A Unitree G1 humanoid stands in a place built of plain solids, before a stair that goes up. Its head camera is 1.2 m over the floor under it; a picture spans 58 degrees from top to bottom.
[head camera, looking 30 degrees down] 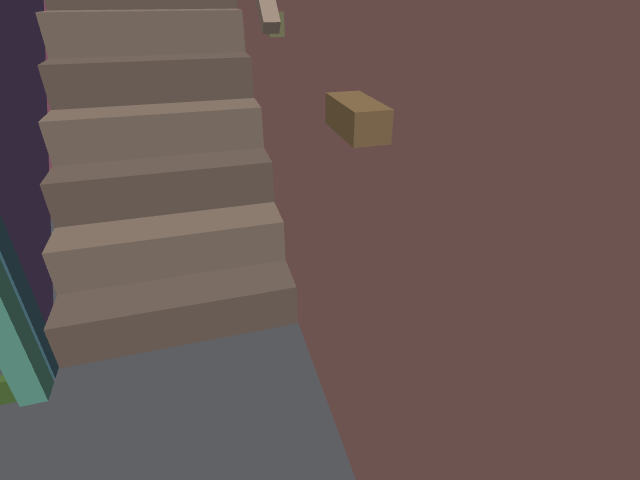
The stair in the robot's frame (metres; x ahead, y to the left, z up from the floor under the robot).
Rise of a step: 0.19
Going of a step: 0.21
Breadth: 0.90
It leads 16 degrees to the left of straight ahead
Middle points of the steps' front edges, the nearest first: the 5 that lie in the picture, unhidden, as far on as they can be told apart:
1.26 0.52 0.19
1.46 0.58 0.37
1.66 0.64 0.56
1.86 0.69 0.74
2.06 0.75 0.93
